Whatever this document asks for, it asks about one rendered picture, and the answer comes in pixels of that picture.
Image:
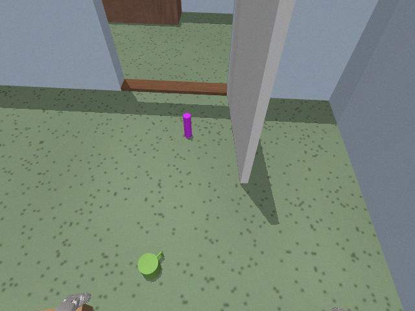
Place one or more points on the left robot hand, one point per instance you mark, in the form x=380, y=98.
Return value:
x=72, y=302

